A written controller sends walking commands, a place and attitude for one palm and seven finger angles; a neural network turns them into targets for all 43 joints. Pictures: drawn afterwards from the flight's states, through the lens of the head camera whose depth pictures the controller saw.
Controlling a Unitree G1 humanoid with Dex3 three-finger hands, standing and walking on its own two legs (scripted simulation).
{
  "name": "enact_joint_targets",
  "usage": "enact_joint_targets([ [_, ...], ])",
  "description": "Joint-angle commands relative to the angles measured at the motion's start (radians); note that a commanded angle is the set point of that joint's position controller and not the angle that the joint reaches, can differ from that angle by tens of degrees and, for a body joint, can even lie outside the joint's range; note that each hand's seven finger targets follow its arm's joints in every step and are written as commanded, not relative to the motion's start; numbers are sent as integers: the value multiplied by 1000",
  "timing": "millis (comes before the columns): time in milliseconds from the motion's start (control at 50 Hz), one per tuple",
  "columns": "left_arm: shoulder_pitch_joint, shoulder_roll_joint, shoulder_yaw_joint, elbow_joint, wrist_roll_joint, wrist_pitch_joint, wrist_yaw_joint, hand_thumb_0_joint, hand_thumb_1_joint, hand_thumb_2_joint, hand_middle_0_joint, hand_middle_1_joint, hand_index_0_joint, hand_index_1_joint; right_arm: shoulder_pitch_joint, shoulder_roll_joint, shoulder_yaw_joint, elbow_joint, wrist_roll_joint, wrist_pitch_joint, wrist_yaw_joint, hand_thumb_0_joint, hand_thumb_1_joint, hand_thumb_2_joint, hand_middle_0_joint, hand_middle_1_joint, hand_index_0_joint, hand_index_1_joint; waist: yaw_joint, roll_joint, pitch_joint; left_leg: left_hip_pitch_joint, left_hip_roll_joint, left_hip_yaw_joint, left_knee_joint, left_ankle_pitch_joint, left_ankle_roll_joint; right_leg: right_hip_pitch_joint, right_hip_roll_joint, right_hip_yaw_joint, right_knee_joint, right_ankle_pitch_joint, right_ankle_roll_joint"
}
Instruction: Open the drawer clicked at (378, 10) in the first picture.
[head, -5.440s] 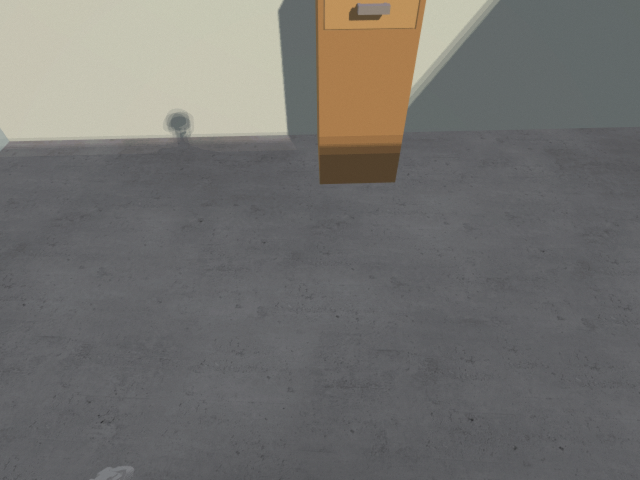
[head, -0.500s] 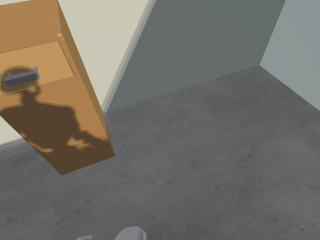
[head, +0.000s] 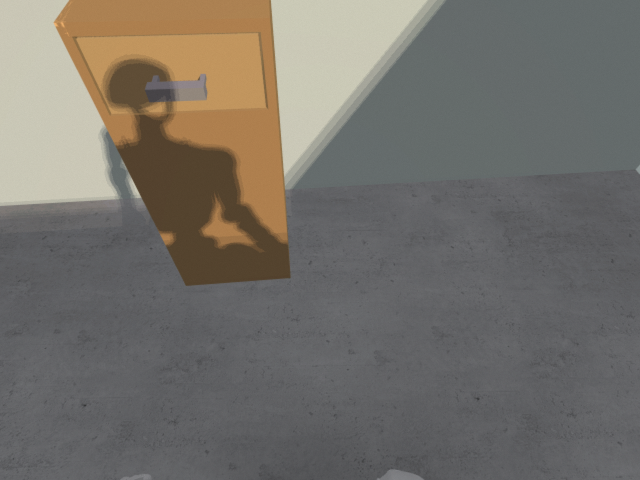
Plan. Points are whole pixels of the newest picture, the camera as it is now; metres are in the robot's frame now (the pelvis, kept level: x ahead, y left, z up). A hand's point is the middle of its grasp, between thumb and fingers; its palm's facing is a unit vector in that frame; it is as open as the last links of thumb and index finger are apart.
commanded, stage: turn to face it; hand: left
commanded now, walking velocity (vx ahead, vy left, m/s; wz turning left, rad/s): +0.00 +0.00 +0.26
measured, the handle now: (178, 85) +0.79 +0.33 +0.04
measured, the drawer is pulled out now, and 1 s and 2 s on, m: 0.00 0.00 0.00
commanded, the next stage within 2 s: take the last steps up to it in 0.14 s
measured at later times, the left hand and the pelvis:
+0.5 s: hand out of the picture -0.04 +0.20 -0.18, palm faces +0.24 -0.95 -0.21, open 7.3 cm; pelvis +0.00 +0.01 +0.00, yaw +10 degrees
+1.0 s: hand (191, 409) +0.23 +0.22 -0.18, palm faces +0.11 -0.98 -0.19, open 7.4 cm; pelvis +0.14 +0.03 -0.02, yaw +9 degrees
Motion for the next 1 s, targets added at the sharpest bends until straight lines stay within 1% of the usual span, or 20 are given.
enact_joint_targets([
  [0,46,49,4,-67,-8,-37,5,0,900,900,-200,-300,-200,-300,-1,-202,-58,-62,4,-6,-9,0,-900,-900,200,300,200,300,-4,145,-126,67,242,-246,-90,432,131,111,34,-11,-204,66,-19],
  [40,107,68,7,-46,-4,-52,9,0,900,900,-200,-300,-200,-300,-13,-184,-56,-59,13,-7,-5,0,-900,-900,200,300,200,300,29,95,-131,-16,189,-217,-21,333,76,264,25,-16,-431,248,-24],
  [60,129,110,14,-43,4,-63,15,0,900,900,-200,-300,-200,-300,4,-140,-49,-59,21,-9,0,0,-900,-900,200,300,200,300,36,-27,-143,-115,122,-157,90,169,19,366,-87,96,-533,309,-54],
  [80,129,191,28,-44,16,-70,20,0,900,900,-200,-300,-200,-300,10,-76,-36,-82,26,-9,5,0,-900,-900,200,300,200,300,32,-267,-126,-267,-22,-12,273,-196,-49,407,-321,335,-582,433,-161],
  [100,129,203,28,-58,9,-68,18,0,900,900,-200,-300,-200,-300,-2,-119,-48,-80,17,9,-1,0,-900,-900,200,300,200,300,50,-264,-130,-232,-5,-59,455,-342,-51,272,-399,370,-623,393,-242],
  [160,-4,126,15,-78,9,-64,20,0,900,900,-200,-300,-200,-300,21,-114,-55,-25,10,25,12,0,-900,-900,200,300,200,300,-11,-147,-29,-250,39,-54,681,-185,-59,165,-261,182,-613,305,-216],
  [200,6,106,11,-74,10,-69,19,0,900,900,-200,-300,-200,-300,43,-99,-49,-7,11,25,14,0,-900,-900,200,300,200,300,-8,-169,-50,-240,45,-23,670,-146,-76,193,-231,95,-592,360,-201],
  [360,184,134,24,42,23,-89,5,0,900,900,-200,-300,-200,-300,-46,-55,-24,-16,8,-10,26,0,-900,-900,200,300,200,300,79,-189,-51,-191,72,72,264,-222,-65,320,-278,149,-656,106,-230],
  [440,144,120,19,76,10,-83,-4,0,900,900,-200,-300,-200,-300,109,-37,-13,46,10,-38,16,0,-900,-900,200,300,200,300,6,-135,-80,118,32,148,-67,-74,-45,183,-190,35,-558,34,-163],
  [460,134,83,10,74,3,-79,-8,0,900,900,-200,-300,-200,-300,172,-69,-17,72,11,-50,7,0,-900,-900,200,300,200,300,-21,-26,-93,258,75,94,-143,-64,-33,74,-149,-11,-464,12,-124],
  [480,118,26,-3,57,-1,-76,-15,0,900,900,-200,-300,-200,-300,247,-143,-33,93,2,-55,-1,0,-900,-900,200,300,200,300,-58,197,-90,350,258,-156,-205,-151,35,-93,-51,-110,-266,-27,-74],
  [500,56,-12,-17,20,6,-79,-17,0,900,900,-200,-300,-200,-300,319,-209,-45,106,-2,-50,-9,0,-900,-900,200,300,200,300,-91,287,-19,321,409,-347,-308,-206,126,-229,11,-138,-76,-125,-59],
  [520,-17,4,-14,10,18,-74,-12,0,900,900,-200,-300,-200,-300,333,-190,-40,126,-5,-54,-17,0,-900,-900,200,300,200,300,-109,302,28,266,423,-380,-340,-217,154,-267,-12,-58,67,-125,-71],
  [580,8,4,-10,60,13,-82,-36,0,900,900,-200,-300,-200,-300,234,-109,-12,109,4,-74,-27,0,-900,-900,200,300,200,300,-43,142,83,210,339,-216,-335,-43,135,-271,-59,-6,188,71,-72],
  [640,61,-4,-13,98,9,-76,-38,0,900,900,-200,-300,-200,-300,244,-84,-5,123,13,-95,-34,0,-900,-900,200,300,200,300,-11,114,30,250,288,-89,-309,256,123,-230,-54,-19,188,165,-54],
  [880,-136,-45,-12,28,3,-82,-40,0,900,900,-200,-300,-200,-300,349,-62,-14,209,-2,-99,-41,0,-900,-900,200,300,200,300,-42,125,91,251,307,-9,-238,473,117,-119,-13,-74,-182,213,-97],
  [920,-15,-23,-1,60,5,-94,-37,0,900,900,-200,-300,-200,-300,328,-76,-16,213,3,-97,-41,0,-900,-900,200,300,200,300,20,97,21,231,288,25,-84,651,95,83,35,-104,-281,222,-124],
  [940,129,7,8,104,7,-102,-34,0,900,900,-200,-300,-200,-300,315,-79,-18,211,9,-97,-38,0,-900,-900,200,300,200,300,84,38,-51,171,247,53,65,641,70,274,58,-111,-340,288,-135],
  [960,283,71,27,149,16,-117,-25,0,900,900,-200,-300,-200,-300,318,-62,-16,201,20,-101,-29,0,-900,-900,200,300,200,300,144,-46,-157,-3,184,95,316,477,33,528,-67,37,-367,309,-188],
  [980,391,173,52,172,12,-121,-14,0,900,900,-200,-300,-200,-300,350,2,-8,170,31,-108,-25,0,-900,-900,200,300,200,300,148,-260,-269,-241,23,133,659,-238,-11,694,-356,467,-491,438,-310],
])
